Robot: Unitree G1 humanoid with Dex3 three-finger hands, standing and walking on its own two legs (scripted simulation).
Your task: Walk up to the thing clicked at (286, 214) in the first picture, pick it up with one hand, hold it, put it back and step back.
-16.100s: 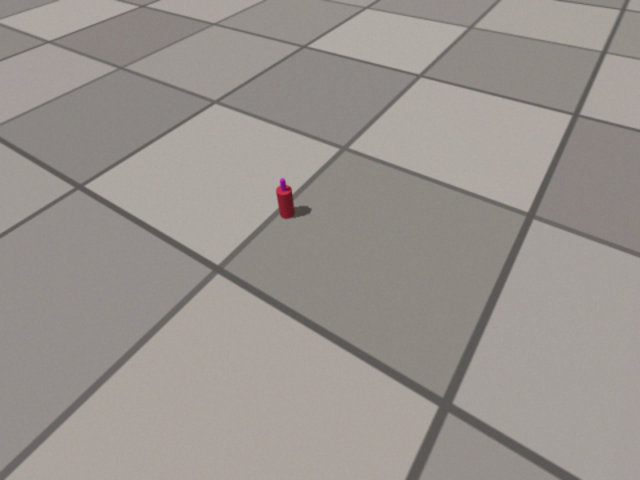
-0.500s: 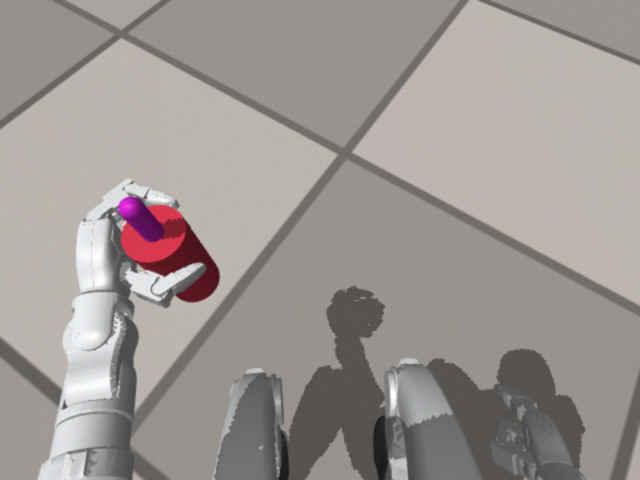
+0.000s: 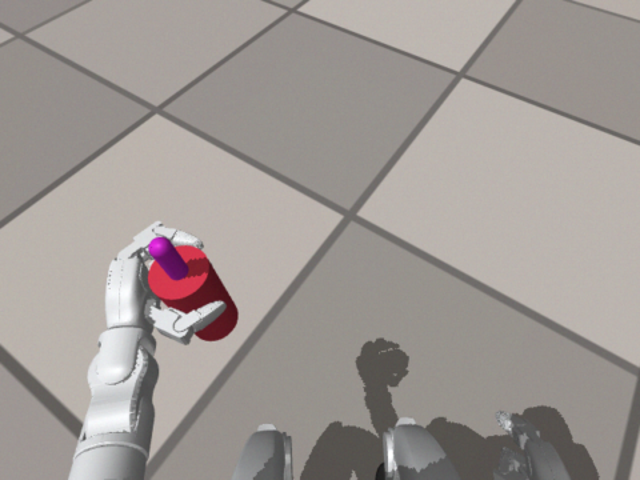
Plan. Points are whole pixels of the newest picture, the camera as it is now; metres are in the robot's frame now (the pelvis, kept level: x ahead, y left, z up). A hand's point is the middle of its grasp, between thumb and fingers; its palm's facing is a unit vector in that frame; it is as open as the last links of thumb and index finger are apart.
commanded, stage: lift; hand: left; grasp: from the side
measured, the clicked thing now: (191, 287) +0.35 +0.18 +0.03
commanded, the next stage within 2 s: hold in 0.62 s
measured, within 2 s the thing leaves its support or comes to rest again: neither
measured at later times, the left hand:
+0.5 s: hand (182, 257) +0.36 +0.17 +0.08, palm faces +0.08 -1.00 -0.02, open 10.0 cm
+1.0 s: hand (186, 249) +0.36 +0.16 +0.10, palm faces +0.07 -1.00 -0.01, open 10.0 cm
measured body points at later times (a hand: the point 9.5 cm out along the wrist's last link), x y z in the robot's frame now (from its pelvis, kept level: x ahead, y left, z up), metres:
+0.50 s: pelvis +0.02 +0.00 +0.04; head +0.09 +0.01 +0.49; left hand +0.35 +0.23 +0.08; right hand +0.15 -0.25 -0.06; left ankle +0.03 +0.12 -0.64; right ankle +0.04 -0.14 -0.64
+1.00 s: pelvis +0.03 -0.01 +0.06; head +0.09 +0.00 +0.51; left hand +0.35 +0.22 +0.10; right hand +0.16 -0.25 -0.05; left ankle +0.03 +0.12 -0.64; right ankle +0.04 -0.14 -0.64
